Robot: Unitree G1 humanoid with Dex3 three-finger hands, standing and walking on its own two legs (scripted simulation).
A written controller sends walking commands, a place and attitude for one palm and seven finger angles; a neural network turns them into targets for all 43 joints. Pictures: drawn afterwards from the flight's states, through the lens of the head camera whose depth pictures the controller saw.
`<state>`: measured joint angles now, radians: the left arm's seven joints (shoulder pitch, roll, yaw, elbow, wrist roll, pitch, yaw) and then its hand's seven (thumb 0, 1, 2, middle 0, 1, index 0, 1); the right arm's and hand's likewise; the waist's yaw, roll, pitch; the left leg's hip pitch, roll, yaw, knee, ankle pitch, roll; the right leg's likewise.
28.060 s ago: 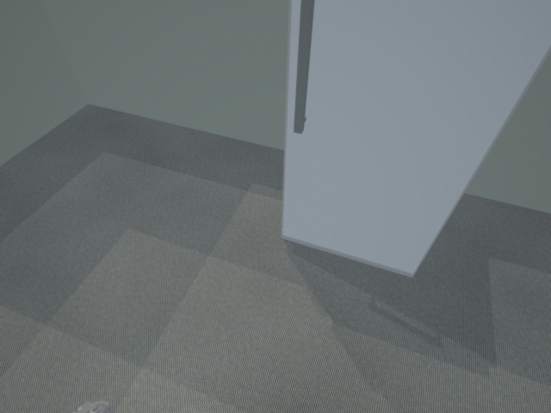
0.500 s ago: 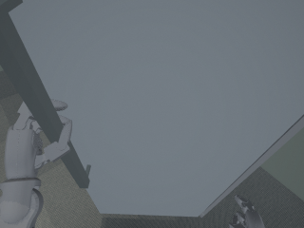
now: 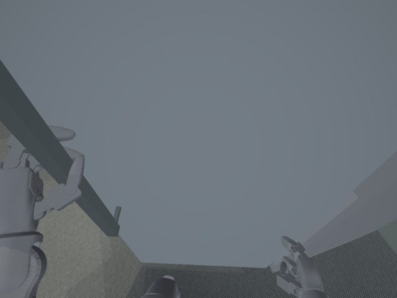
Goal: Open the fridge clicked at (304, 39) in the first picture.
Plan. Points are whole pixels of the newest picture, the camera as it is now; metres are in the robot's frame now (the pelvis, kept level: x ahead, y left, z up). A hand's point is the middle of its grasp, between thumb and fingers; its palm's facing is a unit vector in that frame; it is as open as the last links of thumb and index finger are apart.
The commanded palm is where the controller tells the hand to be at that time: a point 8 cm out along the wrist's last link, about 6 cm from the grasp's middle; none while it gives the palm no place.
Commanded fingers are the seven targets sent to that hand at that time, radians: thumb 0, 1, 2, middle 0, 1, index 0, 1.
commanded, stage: walk backward, drawing the door open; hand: left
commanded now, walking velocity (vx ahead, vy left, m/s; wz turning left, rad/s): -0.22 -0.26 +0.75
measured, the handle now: (75, 165) +0.28 +0.22 +0.15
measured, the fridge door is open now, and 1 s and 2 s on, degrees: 69 73 72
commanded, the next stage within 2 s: stop walking and hold the door back in 0.06 s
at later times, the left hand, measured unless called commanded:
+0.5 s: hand (68, 236) +0.17 +0.17 +0.18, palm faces +0.53 -0.83 -0.16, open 6.1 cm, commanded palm +0.15 +0.24 +0.16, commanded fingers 0.00 0.90 0.90 -0.45 -1.40 -0.45 -1.40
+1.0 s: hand (71, 201) +0.21 +0.19 +0.18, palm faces +0.49 -0.85 -0.19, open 5.8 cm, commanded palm +0.16 +0.23 +0.16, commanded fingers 0.00 0.90 0.90 -0.45 -1.40 -0.45 -1.40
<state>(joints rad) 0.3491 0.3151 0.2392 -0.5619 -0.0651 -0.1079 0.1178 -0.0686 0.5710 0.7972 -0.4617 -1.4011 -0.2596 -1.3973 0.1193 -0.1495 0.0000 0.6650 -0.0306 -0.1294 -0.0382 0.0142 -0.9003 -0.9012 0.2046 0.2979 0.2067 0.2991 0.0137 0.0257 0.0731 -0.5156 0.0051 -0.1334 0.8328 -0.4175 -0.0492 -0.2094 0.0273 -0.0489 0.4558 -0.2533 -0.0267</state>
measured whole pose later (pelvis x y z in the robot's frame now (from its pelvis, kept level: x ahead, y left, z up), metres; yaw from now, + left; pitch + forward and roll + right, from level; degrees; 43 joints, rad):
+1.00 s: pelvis -0.14 -0.12 +0.00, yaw +18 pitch -3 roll +0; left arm -0.66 0.33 0.15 0.64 -0.05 -0.14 0.07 -0.05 0.65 0.76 -0.46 -1.40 -0.40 -1.40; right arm 0.35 -0.24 0.02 0.74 0.03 -0.07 -0.09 0.01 -0.91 -0.90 0.20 0.30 0.20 0.30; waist -0.02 0.03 0.07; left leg -0.21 0.05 0.11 0.51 -0.25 0.01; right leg -0.31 0.00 -0.09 0.60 -0.34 0.01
